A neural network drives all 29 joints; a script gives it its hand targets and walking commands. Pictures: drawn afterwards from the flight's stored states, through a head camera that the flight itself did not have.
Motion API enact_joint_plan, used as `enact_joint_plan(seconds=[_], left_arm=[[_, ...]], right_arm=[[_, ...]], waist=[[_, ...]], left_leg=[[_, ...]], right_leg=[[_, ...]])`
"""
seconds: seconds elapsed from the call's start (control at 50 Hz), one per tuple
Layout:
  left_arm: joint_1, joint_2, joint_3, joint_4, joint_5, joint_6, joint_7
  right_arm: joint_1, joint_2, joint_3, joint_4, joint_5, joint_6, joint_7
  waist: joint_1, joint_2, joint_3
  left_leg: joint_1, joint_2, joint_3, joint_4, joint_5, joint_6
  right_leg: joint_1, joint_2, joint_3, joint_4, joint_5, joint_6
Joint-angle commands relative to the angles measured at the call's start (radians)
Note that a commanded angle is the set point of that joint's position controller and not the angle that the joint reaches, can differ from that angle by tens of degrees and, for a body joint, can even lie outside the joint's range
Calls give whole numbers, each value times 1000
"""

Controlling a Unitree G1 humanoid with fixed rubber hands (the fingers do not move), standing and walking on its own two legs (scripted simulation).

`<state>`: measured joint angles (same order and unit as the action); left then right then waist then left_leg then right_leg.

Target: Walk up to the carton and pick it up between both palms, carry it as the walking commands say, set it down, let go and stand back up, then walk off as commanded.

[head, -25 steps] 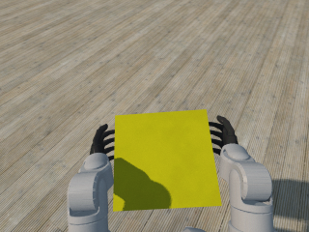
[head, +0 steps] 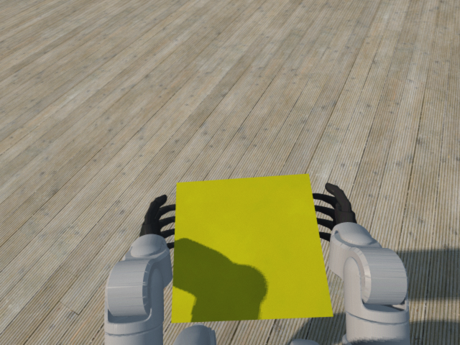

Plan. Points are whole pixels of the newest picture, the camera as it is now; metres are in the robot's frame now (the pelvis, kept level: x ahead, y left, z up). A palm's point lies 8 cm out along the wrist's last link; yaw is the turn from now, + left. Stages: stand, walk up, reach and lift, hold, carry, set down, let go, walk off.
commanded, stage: carry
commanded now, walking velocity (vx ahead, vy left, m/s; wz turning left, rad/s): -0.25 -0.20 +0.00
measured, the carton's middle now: (247, 254) +0.28 -0.02 -0.02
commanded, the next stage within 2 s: none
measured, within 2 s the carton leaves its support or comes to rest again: neither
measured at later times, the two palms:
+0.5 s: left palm (266, 339) +0.12 -0.03 +0.10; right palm out of the picture +0.12 -0.31 +0.11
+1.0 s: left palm out of the picture -0.05 -0.15 +0.10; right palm out of the picture -0.03 -0.44 +0.12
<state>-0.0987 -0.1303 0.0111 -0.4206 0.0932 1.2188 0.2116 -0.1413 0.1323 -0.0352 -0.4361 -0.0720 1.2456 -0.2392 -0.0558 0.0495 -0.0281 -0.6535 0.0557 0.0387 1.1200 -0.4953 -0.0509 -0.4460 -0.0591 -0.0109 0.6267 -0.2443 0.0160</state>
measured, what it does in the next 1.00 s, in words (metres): steps to the right: left foot, then right foot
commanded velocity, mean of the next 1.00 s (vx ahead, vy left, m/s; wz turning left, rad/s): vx -0.25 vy -0.20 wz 0.00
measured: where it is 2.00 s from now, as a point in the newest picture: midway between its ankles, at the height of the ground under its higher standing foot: outside the picture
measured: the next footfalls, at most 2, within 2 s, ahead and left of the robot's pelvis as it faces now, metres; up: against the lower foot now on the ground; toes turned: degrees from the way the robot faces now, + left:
left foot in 0.12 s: +0.00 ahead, +0.05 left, +0.00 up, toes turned +9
right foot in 0.50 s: -0.11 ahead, -0.35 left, +0.00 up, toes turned -3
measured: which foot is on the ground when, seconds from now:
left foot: up 0.00-0.10, down 0.12-0.50, up 0.52-0.78, down 0.80-1.00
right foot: down 0.00-0.14, up 0.16-0.48, down 0.50-0.80, up 0.82-1.00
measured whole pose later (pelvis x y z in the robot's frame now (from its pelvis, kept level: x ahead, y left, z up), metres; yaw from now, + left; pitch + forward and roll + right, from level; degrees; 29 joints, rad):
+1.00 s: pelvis -0.31 -0.31 +0.01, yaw +1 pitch +3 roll -4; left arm -0.11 -0.13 -0.01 -0.50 0.06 1.25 0.25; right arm -0.14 0.13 -0.06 -0.43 -0.08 1.19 -0.21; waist 0.03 -0.01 -0.04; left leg -0.41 0.16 0.06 0.53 -0.18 -0.03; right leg -0.66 0.02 0.02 1.14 -0.36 0.03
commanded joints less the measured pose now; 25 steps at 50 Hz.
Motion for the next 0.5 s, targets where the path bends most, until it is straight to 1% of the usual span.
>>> enact_joint_plan(seconds=[0.0,0.04,0.06,0.08,0.1,0.12,0.14,0.16,0.18,0.2,0.22,0.24,0.26,0.28,0.3,0.34,0.36,0.4,0.44,0.46,0.48], left_arm=[[-371,-979,-505,-197,-335,-71,-229],[-333,-951,-524,-185,-339,-57,-223],[-319,-940,-529,-169,-342,-48,-220],[-314,-933,-532,-151,-346,-38,-216],[-318,-929,-537,-134,-351,-30,-213],[-336,-925,-545,-125,-353,-23,-210],[-384,-952,-592,-179,-371,-12,-220],[-450,-971,-591,-184,-374,-17,-217],[-455,-988,-606,-177,-386,-21,-222],[-480,-1018,-617,-179,-399,-28,-225],[-497,-1030,-635,-187,-416,-29,-230],[-495,-1029,-637,-190,-413,-28,-227],[-487,-1023,-637,-191,-410,-25,-222],[-473,-1011,-633,-187,-404,-22,-215],[-455,-996,-625,-179,-394,-16,-207],[-413,-963,-608,-154,-375,-4,-196],[-398,-951,-599,-144,-369,1,-193],[-377,-936,-583,-127,-361,9,-191],[-353,-929,-559,-105,-356,16,-195],[-333,-930,-545,-90,-353,17,-199],[-331,-928,-529,-82,-350,17,-203]], right_arm=[[-451,1031,655,-150,415,-55,261],[-380,984,620,-126,390,-46,249],[-345,959,599,-104,375,-38,245],[-316,940,575,-82,361,-32,244],[-289,928,550,-58,345,-27,247],[-276,915,531,-39,331,-25,250],[-206,906,479,31,304,-27,252],[-278,949,498,-23,337,-44,260],[-272,947,494,-27,323,-54,263],[-295,957,495,-47,321,-65,265],[-306,952,483,-66,317,-73,264],[-308,944,479,-81,317,-78,261],[-313,931,473,-92,317,-79,258],[-316,916,469,-101,318,-76,256],[-317,902,466,-107,319,-70,253],[-306,878,468,-102,315,-53,250],[-300,874,472,-96,313,-44,249],[-295,877,481,-86,311,-30,249],[-297,888,497,-79,308,-21,247],[-308,896,508,-77,309,-18,245],[-316,898,517,-71,308,-15,243]], waist=[[60,-265,-338],[66,-272,-363],[65,-271,-374],[57,-250,-380],[45,-183,-388],[43,5,-336],[31,423,-282],[44,233,-280],[39,138,-291],[36,54,-275],[32,71,-250],[35,95,-243],[35,119,-241],[35,137,-252],[34,158,-265],[34,205,-280],[35,224,-283],[37,255,-285],[41,273,-293],[58,217,-320],[66,85,-318]], left_leg=[[96,-15,56,-88,-14,3],[170,-18,63,-263,11,14],[216,-16,70,-382,35,19],[292,-2,77,-555,117,18],[457,82,11,-727,258,12],[614,288,-246,-810,315,49],[586,581,-545,-808,819,214],[583,539,-442,-738,1036,235],[527,479,-334,-717,903,207],[475,415,-225,-736,728,166],[444,360,-152,-747,652,141],[435,308,-84,-755,576,114],[442,286,-71,-755,515,101],[455,285,-77,-757,478,101],[466,292,-97,-764,457,106],[461,309,-133,-780,426,104],[445,314,-137,-785,413,95],[390,311,-113,-787,382,65],[341,320,-107,-759,369,49],[293,292,-68,-672,340,32],[203,226,1,-551,285,10]], right_leg=[[222,-151,45,-132,449,-167],[251,-166,115,-130,481,-191],[259,-163,133,-123,486,-200],[244,-142,128,-99,476,-192],[129,-111,109,-46,396,-152],[-128,-46,84,69,142,-81],[-360,86,-63,290,-344,-10],[-334,51,110,519,-329,-11],[-302,45,154,602,-264,-15],[-286,54,150,651,-182,-14],[-289,61,124,675,-129,-11],[-277,68,100,649,-104,-3],[-277,67,73,604,-99,7],[-271,63,47,561,-107,16],[-259,56,24,517,-118,24],[-215,36,3,413,-135,31],[-178,30,0,351,-143,31],[-72,33,-20,209,-151,28],[25,29,-23,37,-146,17],[130,19,-17,-100,-125,11],[224,-30,19,-213,-112,6]])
